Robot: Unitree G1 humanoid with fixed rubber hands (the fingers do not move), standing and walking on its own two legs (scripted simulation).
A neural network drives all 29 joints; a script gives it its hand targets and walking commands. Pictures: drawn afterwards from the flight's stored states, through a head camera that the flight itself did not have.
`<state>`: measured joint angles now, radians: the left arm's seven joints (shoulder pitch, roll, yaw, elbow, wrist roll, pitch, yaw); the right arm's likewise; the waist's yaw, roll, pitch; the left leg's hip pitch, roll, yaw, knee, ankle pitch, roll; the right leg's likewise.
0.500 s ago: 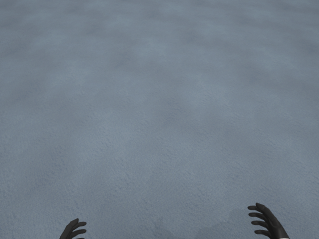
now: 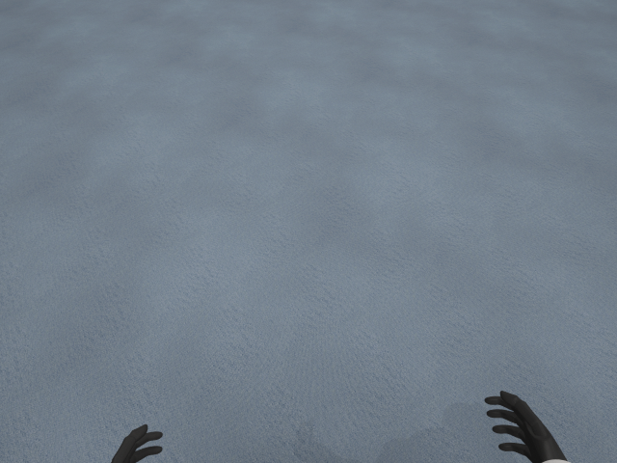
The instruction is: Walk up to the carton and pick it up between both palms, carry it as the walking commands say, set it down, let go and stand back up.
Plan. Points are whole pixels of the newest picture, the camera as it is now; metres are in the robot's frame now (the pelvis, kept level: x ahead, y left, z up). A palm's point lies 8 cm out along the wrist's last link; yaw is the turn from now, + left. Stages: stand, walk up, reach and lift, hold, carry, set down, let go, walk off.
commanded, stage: stand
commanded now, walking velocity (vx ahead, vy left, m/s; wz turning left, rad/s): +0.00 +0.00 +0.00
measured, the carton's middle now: out of the picture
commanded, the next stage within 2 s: walk up in 1.46 s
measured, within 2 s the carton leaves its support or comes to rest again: neither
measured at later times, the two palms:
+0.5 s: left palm out of the picture +0.12 +0.27 -0.09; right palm out of the picture +0.15 -0.27 -0.06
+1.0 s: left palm out of the picture +0.11 +0.28 -0.10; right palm out of the picture +0.14 -0.27 -0.06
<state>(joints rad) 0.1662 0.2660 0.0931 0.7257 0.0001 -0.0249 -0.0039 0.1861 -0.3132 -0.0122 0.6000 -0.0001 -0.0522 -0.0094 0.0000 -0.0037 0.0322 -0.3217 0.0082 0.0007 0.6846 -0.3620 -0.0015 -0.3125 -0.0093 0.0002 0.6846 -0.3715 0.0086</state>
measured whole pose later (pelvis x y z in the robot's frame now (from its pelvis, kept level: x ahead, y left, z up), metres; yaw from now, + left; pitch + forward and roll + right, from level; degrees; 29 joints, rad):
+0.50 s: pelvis -0.01 +0.00 +0.00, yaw +0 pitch -1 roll +0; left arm 0.16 0.27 0.09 0.78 0.00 -0.03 -0.01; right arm 0.19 -0.32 -0.01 0.60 0.00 -0.05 -0.01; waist 0.00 0.00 0.03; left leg -0.32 0.01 0.00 0.68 -0.34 0.00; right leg -0.31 -0.01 0.00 0.68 -0.35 0.01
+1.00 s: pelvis -0.02 +0.00 +0.00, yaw +0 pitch -1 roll +0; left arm 0.16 0.28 0.09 0.82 0.00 -0.03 -0.01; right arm 0.19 -0.32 -0.01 0.62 0.00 -0.05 -0.01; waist 0.00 0.00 0.03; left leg -0.32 0.01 0.00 0.67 -0.33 0.00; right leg -0.31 -0.01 0.00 0.68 -0.34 0.01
